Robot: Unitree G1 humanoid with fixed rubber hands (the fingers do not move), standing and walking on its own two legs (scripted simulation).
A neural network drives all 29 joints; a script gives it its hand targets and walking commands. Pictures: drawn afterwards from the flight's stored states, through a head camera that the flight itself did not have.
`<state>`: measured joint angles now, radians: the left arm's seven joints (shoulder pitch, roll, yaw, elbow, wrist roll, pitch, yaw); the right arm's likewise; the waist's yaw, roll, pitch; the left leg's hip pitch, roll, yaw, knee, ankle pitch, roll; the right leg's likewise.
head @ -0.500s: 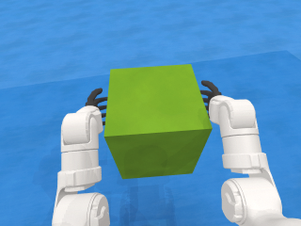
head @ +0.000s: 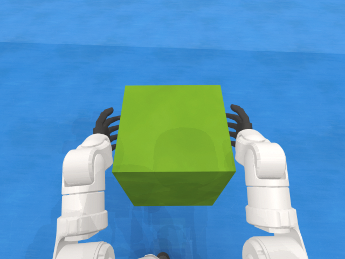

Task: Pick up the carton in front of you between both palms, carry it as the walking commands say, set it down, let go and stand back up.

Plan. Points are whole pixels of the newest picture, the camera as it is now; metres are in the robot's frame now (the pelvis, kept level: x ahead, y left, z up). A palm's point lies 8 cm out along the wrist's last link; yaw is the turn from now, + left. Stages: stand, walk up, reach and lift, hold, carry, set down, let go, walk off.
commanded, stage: carry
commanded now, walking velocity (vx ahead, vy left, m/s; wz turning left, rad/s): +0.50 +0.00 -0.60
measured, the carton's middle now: (173, 151) +0.37 +0.02 +0.00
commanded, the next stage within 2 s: none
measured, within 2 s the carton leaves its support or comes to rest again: neither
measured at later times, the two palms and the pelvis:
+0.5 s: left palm (177, 54) +0.63 +0.00 +0.08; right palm (289, 69) +0.57 -0.29 +0.08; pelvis +0.33 -0.09 +0.00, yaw -13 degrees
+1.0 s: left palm (220, 0) +0.94 -0.16 +0.08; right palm (306, 22) +0.78 -0.41 +0.08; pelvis +0.63 -0.15 +0.00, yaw -34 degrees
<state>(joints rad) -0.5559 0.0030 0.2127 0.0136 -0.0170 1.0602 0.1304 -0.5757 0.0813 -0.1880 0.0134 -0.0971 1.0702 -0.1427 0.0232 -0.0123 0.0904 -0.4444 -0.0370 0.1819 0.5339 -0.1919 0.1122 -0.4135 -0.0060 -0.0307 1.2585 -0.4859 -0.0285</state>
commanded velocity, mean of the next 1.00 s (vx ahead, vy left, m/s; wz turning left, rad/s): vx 0.50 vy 0.00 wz -0.60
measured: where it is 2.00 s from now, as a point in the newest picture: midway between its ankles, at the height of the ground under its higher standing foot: (237, 106)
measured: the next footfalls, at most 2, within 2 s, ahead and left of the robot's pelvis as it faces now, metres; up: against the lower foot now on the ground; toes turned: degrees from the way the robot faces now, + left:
right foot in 0.36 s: +0.41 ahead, -0.14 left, +0.00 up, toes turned -19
left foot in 0.92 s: +0.81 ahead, -0.12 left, +0.00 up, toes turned -23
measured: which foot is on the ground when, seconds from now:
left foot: down 0.00-0.38, up 0.40-0.90, down 0.92-1.00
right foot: up 0.00-0.34, down 0.36-0.96, up 0.98-1.00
